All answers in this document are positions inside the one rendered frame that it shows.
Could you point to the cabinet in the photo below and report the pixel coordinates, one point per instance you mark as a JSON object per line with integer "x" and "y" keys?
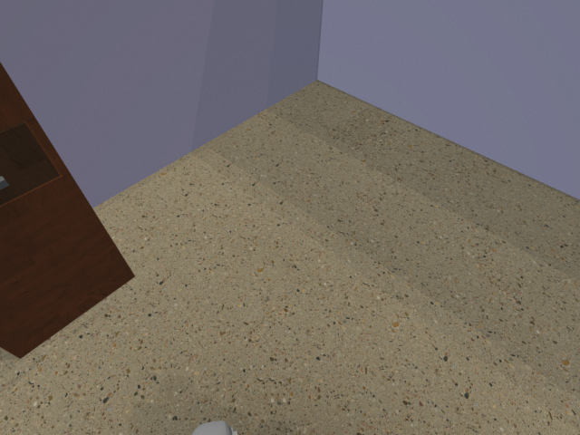
{"x": 57, "y": 260}

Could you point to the drawer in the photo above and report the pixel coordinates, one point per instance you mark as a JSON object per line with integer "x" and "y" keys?
{"x": 23, "y": 163}

